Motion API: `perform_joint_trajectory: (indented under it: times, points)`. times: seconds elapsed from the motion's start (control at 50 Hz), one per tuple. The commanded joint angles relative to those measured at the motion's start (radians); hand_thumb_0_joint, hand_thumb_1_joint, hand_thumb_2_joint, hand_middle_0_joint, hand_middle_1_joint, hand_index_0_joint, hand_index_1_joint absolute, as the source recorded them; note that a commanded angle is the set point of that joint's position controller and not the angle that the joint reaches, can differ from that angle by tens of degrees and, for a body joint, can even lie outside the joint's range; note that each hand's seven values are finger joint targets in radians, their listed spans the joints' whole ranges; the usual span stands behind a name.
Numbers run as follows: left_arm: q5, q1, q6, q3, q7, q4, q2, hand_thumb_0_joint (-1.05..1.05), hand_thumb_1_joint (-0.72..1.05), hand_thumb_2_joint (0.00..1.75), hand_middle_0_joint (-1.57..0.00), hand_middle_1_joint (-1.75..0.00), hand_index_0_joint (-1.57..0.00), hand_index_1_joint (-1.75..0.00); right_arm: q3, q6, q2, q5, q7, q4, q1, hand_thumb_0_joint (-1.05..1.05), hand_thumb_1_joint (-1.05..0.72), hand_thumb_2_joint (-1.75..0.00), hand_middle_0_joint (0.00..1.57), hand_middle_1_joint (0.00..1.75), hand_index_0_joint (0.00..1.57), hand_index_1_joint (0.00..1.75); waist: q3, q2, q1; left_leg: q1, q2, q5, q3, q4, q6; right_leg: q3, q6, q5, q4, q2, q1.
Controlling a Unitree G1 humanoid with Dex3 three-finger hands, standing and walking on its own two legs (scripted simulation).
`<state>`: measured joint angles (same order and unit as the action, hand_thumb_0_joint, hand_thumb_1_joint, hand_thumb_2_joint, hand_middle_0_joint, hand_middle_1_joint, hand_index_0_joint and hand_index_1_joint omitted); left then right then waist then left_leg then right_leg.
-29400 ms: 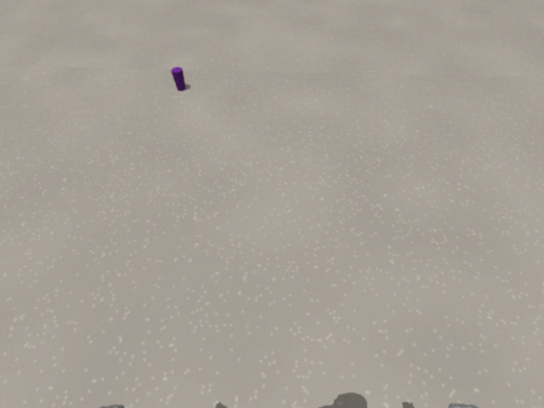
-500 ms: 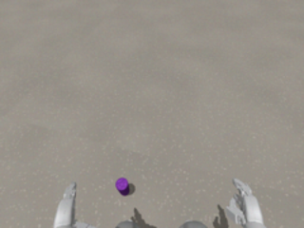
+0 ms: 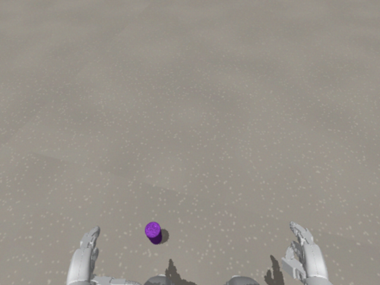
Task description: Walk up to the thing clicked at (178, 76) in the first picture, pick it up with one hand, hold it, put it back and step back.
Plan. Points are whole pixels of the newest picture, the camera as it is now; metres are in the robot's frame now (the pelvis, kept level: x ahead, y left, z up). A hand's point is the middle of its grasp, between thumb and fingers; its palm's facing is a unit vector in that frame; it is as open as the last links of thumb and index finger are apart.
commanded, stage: stand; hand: left
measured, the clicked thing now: (154, 234) +0.42 +0.19 -0.65
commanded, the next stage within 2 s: none
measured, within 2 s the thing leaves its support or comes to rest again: neither
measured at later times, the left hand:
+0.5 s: hand out of the picture +0.11 +0.24 -0.11, palm faces -0.01 -0.94 -0.35, open 7.6 cm
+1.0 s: hand out of the picture +0.04 +0.26 -0.10, palm faces +0.01 -0.94 -0.35, open 7.4 cm
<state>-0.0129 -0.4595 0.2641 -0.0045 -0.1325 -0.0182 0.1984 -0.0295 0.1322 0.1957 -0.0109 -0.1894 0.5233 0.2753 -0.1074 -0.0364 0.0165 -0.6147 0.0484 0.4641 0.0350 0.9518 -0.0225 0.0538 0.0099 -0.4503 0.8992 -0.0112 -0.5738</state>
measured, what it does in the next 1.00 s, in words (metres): rises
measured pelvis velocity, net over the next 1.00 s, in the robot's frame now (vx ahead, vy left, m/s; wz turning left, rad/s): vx -0.01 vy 0.01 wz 0.01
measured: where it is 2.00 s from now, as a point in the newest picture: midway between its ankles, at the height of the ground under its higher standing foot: outside the picture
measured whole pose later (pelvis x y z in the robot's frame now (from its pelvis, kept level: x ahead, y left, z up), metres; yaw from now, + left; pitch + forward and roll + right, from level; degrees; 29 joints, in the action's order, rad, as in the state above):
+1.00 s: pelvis -0.01 +0.01 +0.05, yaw +1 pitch -4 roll +0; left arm 0.03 -0.16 -0.01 0.00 -0.02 -1.11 0.32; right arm 0.02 -0.01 0.30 0.02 -0.01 1.09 0.14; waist 0.06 -0.02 -0.02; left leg -0.16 0.00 0.19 0.01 0.42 0.00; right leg 0.04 0.03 -0.21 0.41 -0.05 -0.14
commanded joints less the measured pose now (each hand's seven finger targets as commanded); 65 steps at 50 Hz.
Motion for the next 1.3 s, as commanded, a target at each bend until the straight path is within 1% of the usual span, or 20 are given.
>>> perform_joint_trajectory:
  times: [0.0,0.02,0.18,0.2,0.22,0.24,0.26,0.3,0.32,0.34,0.46,0.52,0.7,0.78,0.86,0.92,1.0,1.1,1.18,1.28]
  points:
    - [0.011,0.031,-0.048,0.051,-0.009,0.185,0.1,0.0,0.21,0.83,-0.2,-0.3,-0.2,-0.3,0.048,0.059,0.118,0.007,-0.009,-0.16,-0.068,0.0,-0.9,-0.9,0.2,0.3,0.2,0.3,-0.096,0.005,0.007,0.083,-0.037,-0.216,-0.033,-0.152,0.024,0.012,-0.011,0.202,-0.145,0.03,0.057]
    - [0.012,0.031,-0.049,0.049,-0.009,0.184,0.096,0.0,0.29,0.9,-0.2,-0.3,-0.2,-0.3,0.05,0.058,0.119,0.009,-0.009,-0.158,-0.065,0.0,-0.9,-0.9,0.2,0.3,0.2,0.3,-0.097,0.002,0.01,0.089,-0.034,-0.22,-0.03,-0.156,0.023,0.013,-0.013,0.203,-0.14,0.032,0.059]
    - [0.012,0.042,-0.047,0.051,-0.011,0.181,0.1,0.0,0.9,0.9,-0.2,-0.3,-0.2,-0.3,0.048,0.059,0.119,0.008,-0.009,-0.16,-0.072,0.0,-0.9,-0.9,0.2,0.3,0.2,0.3,-0.073,0.004,0.006,0.082,-0.035,-0.209,-0.031,-0.159,0.022,0.015,-0.012,0.189,-0.148,0.032,0.05]
    - [0.108,0.211,-0.166,0.092,0.036,-0.17,0.233,0.0,0.9,0.9,-0.2,-0.3,-0.2,-0.3,0.094,-0.014,0.272,0.116,0.051,0.05,-0.121,0.0,-0.9,-0.9,0.2,0.3,0.2,0.3,0.072,0.082,-0.03,0.093,-0.004,-0.329,0.035,-0.206,0.058,-0.074,-0.068,0.223,-0.178,-0.053,0.166]
    - [0.118,0.171,-0.21,0.101,0.063,-0.255,0.249,0.0,0.9,0.9,-0.2,-0.3,-0.2,-0.3,0.104,-0.045,0.261,0.13,0.087,0.092,-0.11,0.0,-0.9,-0.9,0.2,0.3,0.2,0.3,0.017,0.133,-0.037,0.139,-0.003,-0.311,0.0,-0.184,0.08,-0.114,-0.092,0.264,-0.195,-0.076,0.182]
    - [0.12,0.179,-0.238,0.098,0.075,-0.296,0.257,0.0,0.9,0.9,-0.2,-0.3,-0.2,-0.3,0.103,-0.057,0.247,0.12,0.104,0.104,-0.107,0.0,-0.9,-0.9,0.2,0.3,0.2,0.3,0.009,0.13,-0.024,0.153,-0.003,-0.305,0.006,-0.191,0.088,-0.139,-0.101,0.274,-0.204,-0.084,0.19]
    - [0.105,0.195,-0.256,0.091,0.088,-0.311,0.26,0.0,0.9,0.9,-0.2,-0.3,-0.2,-0.3,0.103,-0.064,0.249,0.113,0.116,0.104,-0.114,0.0,-0.9,-0.9,0.2,0.3,0.2,0.3,0.032,0.089,-0.021,0.171,-0.006,-0.293,0.019,-0.222,0.097,-0.134,-0.098,0.258,-0.207,-0.076,0.156]
    - [0.077,0.214,-0.282,0.082,0.102,-0.394,0.264,0.0,0.9,0.9,-0.2,-0.3,-0.2,-0.3,0.102,-0.064,0.245,0.077,0.149,0.134,-0.109,0.0,-0.9,-0.9,0.2,0.3,0.2,0.3,-0.003,0.026,-0.026,0.222,-0.005,-0.279,0.026,-0.258,0.094,-0.125,-0.081,0.247,-0.213,-0.08,0.209]
    - [0.071,0.218,-0.285,0.083,0.105,-0.429,0.259,0.0,0.9,0.9,-0.2,-0.3,-0.2,-0.3,0.108,-0.066,0.252,0.068,0.158,0.147,-0.11,0.0,-0.9,-0.9,0.2,0.3,0.2,0.3,0.001,0.038,-0.034,0.237,-0.006,-0.265,0.027,-0.268,0.088,-0.128,-0.079,0.248,-0.227,-0.08,0.206]
    - [0.061,0.222,-0.287,0.083,0.108,-0.464,0.258,0.0,0.9,0.9,-0.2,-0.3,-0.2,-0.3,0.109,-0.066,0.253,0.064,0.162,0.161,-0.122,0.0,-0.9,-0.9,0.2,0.3,0.2,0.3,-0.01,0.034,-0.038,0.264,0.0,-0.275,0.035,-0.282,0.087,-0.119,-0.072,0.252,-0.231,-0.075,0.2]
    - [0.06,0.265,-0.304,0.075,0.104,-0.645,0.267,0.0,0.9,0.9,-0.2,-0.3,-0.2,-0.3,0.112,-0.083,0.257,0.064,0.172,0.245,-0.143,0.0,-0.9,-0.9,0.2,0.3,0.2,0.3,0.028,0.004,-0.038,0.271,0.02,-0.251,0.068,-0.389,0.085,-0.09,-0.05,0.24,-0.298,-0.073,0.288]
    - [0.055,0.271,-0.306,0.074,0.099,-0.718,0.281,0.0,0.9,0.9,-0.2,-0.3,-0.2,-0.3,0.111,-0.087,0.267,0.06,0.169,0.289,-0.132,0.0,-0.9,-0.9,0.2,0.3,0.2,0.3,0.041,0.025,-0.034,0.321,0.026,-0.311,0.068,-0.413,0.082,-0.096,-0.05,0.29,-0.332,-0.084,0.309]
    - [0.039,0.289,-0.295,0.056,0.095,-0.899,0.301,0.0,0.9,0.9,-0.2,-0.3,-0.2,-0.3,0.094,-0.103,0.299,0.045,0.167,0.418,-0.128,0.0,-0.9,-0.9,0.2,0.3,0.2,0.3,0.095,0.003,-0.025,0.397,0.045,-0.354,0.078,-0.55,0.06,-0.1,-0.033,0.319,-0.47,-0.1,0.401]
    - [0.041,0.305,-0.292,0.053,0.097,-0.959,0.312,0.0,0.9,0.9,-0.2,-0.3,-0.2,-0.3,0.089,-0.108,0.304,0.041,0.167,0.456,-0.147,0.0,-0.9,-0.9,0.2,0.3,0.2,0.3,0.128,0.017,-0.026,0.41,0.049,-0.289,0.084,-0.605,0.054,-0.096,-0.027,0.267,-0.521,-0.101,0.412]
    - [0.04,0.32,-0.294,0.047,0.1,-1.004,0.315,0.0,0.9,0.9,-0.2,-0.3,-0.2,-0.3,0.086,-0.11,0.306,0.036,0.169,0.49,-0.156,0.0,-0.9,-0.9,0.2,0.3,0.2,0.3,0.143,0.025,-0.026,0.417,0.047,-0.271,0.081,-0.638,0.044,-0.098,-0.022,0.253,-0.555,-0.106,0.427]
    - [0.04,0.318,-0.293,0.046,0.104,-1.031,0.319,0.0,0.9,0.9,-0.2,-0.3,-0.2,-0.3,0.089,-0.113,0.314,0.037,0.17,0.508,-0.166,0.0,-0.9,-0.9,0.2,0.3,0.2,0.3,0.152,0.018,-0.03,0.414,0.052,-0.209,0.088,-0.663,0.045,-0.099,-0.021,0.217,-0.576,-0.107,0.426]
    - [0.041,0.339,-0.297,0.048,0.104,-1.054,0.328,0.0,0.9,0.9,-0.2,-0.3,-0.2,-0.3,0.085,-0.111,0.306,0.034,0.172,0.528,-0.168,0.0,-0.9,-0.9,0.2,0.3,0.2,0.3,0.137,0.039,-0.026,0.441,0.048,-0.266,0.078,-0.66,0.039,-0.108,-0.018,0.247,-0.597,-0.115,0.436]
    - [0.039,0.348,-0.298,0.045,0.105,-1.075,0.327,0.0,0.9,0.9,-0.2,-0.3,-0.2,-0.3,0.081,-0.111,0.306,0.032,0.176,0.543,-0.185,0.0,-0.9,-0.9,0.2,0.3,0.2,0.3,0.146,0.04,-0.031,0.449,0.05,-0.274,0.074,-0.67,0.039,-0.105,-0.015,0.24,-0.613,-0.115,0.434]
    - [0.038,0.365,-0.293,0.047,0.107,-1.083,0.337,0.0,0.9,0.9,-0.2,-0.3,-0.2,-0.3,0.079,-0.116,0.312,0.033,0.176,0.558,-0.171,0.0,-0.9,-0.9,0.2,0.3,0.2,0.3,0.164,0.029,-0.023,0.424,0.046,-0.214,0.069,-0.681,0.036,-0.111,-0.014,0.189,-0.627,-0.113,0.425]
    - [0.036,0.36,-0.294,0.048,0.109,-1.092,0.341,0.0,0.9,0.9,-0.2,-0.3,-0.2,-0.3,0.08,-0.115,0.323,0.033,0.175,0.562,-0.176,0.0,-0.9,-0.9,0.2,0.3,0.2,0.3,0.141,0.035,-0.026,0.441,0.057,-0.243,0.07,-0.675,0.039,-0.116,-0.018,0.22,-0.627,-0.118,0.433]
